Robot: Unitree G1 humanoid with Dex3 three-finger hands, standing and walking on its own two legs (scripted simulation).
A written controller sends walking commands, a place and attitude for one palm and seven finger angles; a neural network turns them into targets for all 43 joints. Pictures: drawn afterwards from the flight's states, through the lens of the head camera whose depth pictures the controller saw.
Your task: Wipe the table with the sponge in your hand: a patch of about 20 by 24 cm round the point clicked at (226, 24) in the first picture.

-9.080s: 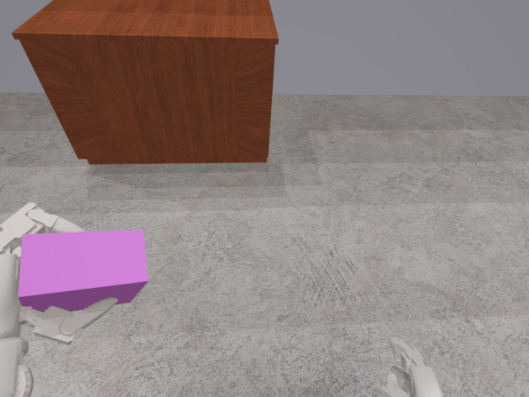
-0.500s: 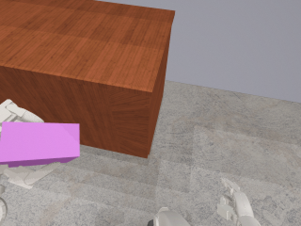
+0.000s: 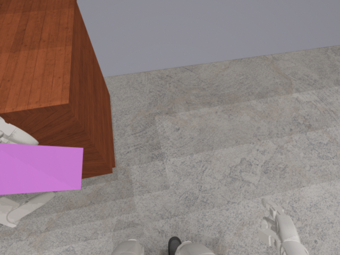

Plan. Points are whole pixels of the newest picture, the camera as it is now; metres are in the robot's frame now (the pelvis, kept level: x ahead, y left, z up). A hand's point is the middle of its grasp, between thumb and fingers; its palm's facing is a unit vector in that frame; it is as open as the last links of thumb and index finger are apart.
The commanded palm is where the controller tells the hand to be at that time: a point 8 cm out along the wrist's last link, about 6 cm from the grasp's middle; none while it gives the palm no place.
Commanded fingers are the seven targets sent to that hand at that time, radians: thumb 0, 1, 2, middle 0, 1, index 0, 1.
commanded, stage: turn to face it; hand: left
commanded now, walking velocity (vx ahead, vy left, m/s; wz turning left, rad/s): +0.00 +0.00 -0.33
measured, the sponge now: (44, 170) +0.24 +0.20 +0.16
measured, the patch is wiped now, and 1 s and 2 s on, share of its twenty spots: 0.00 0.00 0.00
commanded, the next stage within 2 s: take the last steps up to it in 0.28 s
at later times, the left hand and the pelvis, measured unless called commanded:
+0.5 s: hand (66, 181) +0.22 +0.16 +0.16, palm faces +0.25 -0.87 -0.43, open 10.5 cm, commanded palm +0.15 +0.22 +0.18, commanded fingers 0.00 0.10 1.30 -1.20 -1.60 -1.20 -1.60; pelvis -0.05 -0.03 -0.01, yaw -8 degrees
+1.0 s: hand (27, 212) +0.18 +0.20 +0.16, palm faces +0.37 -0.82 -0.43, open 10.5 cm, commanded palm +0.13 +0.25 +0.18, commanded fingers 0.00 0.10 1.30 -1.20 -1.60 -1.20 -1.60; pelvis -0.05 -0.02 -0.01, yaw -3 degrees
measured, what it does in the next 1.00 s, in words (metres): steps on the spot: left foot, then right foot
